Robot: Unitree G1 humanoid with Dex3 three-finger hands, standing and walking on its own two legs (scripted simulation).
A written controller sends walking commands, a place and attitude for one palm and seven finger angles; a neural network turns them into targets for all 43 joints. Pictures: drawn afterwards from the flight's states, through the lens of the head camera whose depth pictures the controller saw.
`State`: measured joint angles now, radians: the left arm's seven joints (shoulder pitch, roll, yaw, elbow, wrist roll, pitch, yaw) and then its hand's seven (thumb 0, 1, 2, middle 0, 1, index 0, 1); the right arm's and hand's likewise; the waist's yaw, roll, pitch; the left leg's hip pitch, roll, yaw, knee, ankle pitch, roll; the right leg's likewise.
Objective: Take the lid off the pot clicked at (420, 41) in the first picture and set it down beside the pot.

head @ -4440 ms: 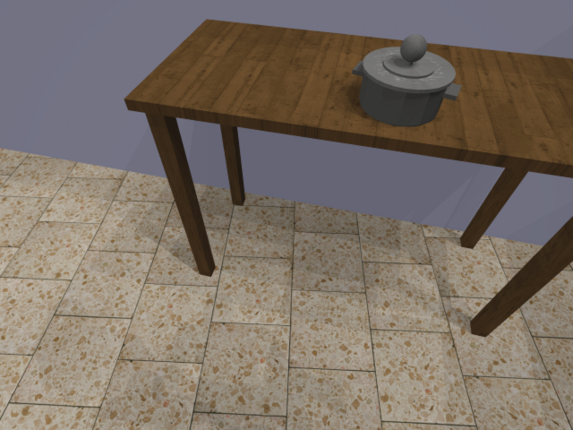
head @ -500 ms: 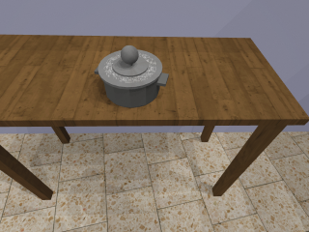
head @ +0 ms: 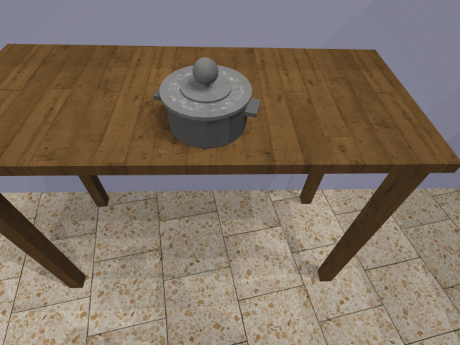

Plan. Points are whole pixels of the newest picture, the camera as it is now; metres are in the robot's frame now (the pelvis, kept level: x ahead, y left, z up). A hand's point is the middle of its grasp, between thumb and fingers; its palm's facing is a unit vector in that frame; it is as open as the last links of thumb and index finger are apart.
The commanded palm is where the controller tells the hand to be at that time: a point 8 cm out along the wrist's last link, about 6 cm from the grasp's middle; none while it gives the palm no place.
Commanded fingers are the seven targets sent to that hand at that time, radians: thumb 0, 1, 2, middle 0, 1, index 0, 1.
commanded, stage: look again from close up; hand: left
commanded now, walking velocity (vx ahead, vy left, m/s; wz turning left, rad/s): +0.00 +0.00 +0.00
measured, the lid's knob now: (205, 71) +0.58 +0.09 +0.18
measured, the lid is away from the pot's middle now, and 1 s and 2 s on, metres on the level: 0.00 0.00 0.00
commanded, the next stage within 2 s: shuffle to correct the standing spot in 1.42 s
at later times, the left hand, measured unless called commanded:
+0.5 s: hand out of the picture +0.01 +0.17 -0.18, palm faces +0.02 -0.98 -0.19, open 7.3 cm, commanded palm none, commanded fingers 0.00 0.90 0.90 -0.20 -0.30 -0.20 -0.30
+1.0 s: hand out of the picture +0.06 +0.16 -0.17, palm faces +0.01 -0.98 -0.21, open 7.3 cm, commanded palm none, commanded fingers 0.00 0.90 0.90 -0.20 -0.30 -0.20 -0.30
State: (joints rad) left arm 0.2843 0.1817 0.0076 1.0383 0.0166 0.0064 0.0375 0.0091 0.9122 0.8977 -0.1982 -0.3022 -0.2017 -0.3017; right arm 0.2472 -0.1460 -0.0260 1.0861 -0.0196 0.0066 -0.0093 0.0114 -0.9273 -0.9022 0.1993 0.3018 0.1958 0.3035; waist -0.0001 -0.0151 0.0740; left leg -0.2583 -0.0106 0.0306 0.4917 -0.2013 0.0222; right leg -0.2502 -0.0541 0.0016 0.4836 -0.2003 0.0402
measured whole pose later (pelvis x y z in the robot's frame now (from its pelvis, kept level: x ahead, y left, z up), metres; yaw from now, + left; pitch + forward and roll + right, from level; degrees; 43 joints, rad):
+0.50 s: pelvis +0.01 -0.01 +0.00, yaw +0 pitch +0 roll +0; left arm 0.28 0.15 0.01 1.05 0.02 0.00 0.03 0.01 0.91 0.90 -0.20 -0.30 -0.20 -0.30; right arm 0.26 -0.13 -0.03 1.09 -0.02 0.00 -0.01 0.01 -0.92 -0.90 0.20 0.30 0.20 0.30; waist 0.00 -0.01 0.07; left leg -0.28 -0.01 0.03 0.50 -0.22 0.02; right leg -0.28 -0.05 0.00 0.51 -0.22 0.04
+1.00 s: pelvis +0.03 -0.01 +0.00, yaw -1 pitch -1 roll +0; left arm 0.24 0.16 0.02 1.06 0.01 -0.01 0.04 0.01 0.92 0.90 -0.20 -0.30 -0.20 -0.30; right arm 0.22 -0.15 -0.02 1.11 -0.02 -0.01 -0.02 0.01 -0.93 -0.90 0.20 0.30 0.20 0.30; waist 0.00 -0.01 0.06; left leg -0.22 0.01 0.04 0.47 -0.24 0.00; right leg -0.23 -0.03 0.01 0.48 -0.24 0.03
